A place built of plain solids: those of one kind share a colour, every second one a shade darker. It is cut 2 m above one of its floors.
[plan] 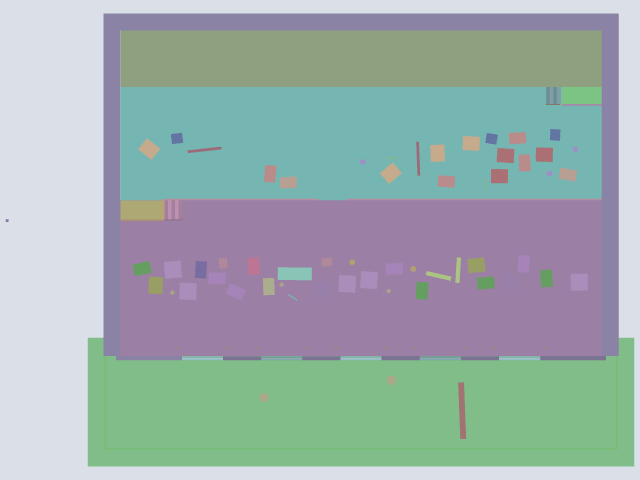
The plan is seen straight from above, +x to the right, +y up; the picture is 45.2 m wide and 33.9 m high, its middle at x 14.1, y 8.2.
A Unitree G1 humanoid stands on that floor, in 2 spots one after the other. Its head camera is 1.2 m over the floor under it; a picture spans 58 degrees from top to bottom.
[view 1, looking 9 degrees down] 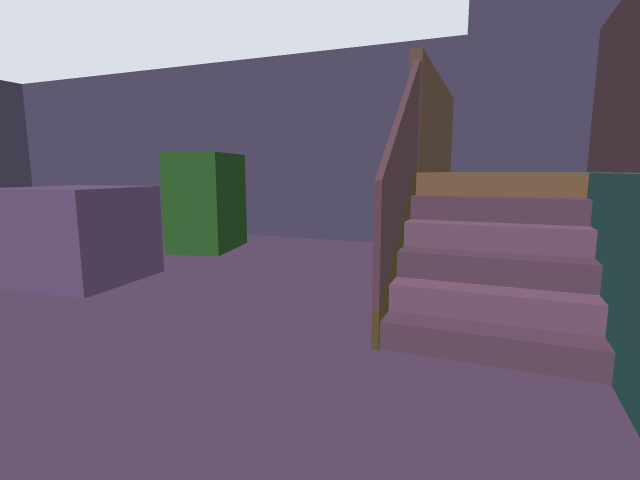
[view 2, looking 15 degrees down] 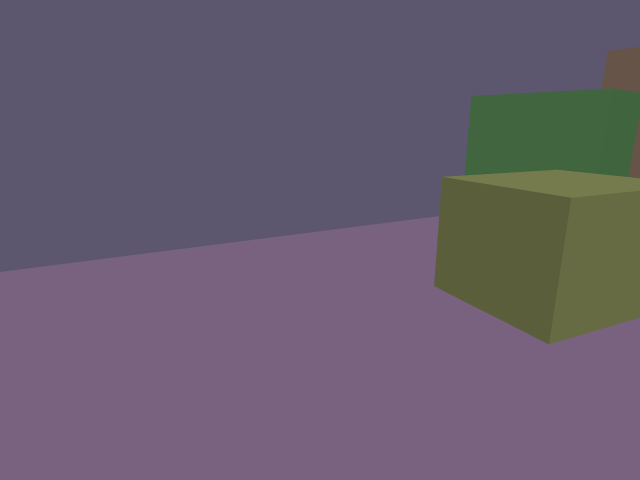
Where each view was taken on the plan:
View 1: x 7.12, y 10.32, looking -158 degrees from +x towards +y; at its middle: floor_hall_tile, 7.67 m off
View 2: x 4.30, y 2.20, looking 152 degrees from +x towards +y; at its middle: floor_hall_tile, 4.64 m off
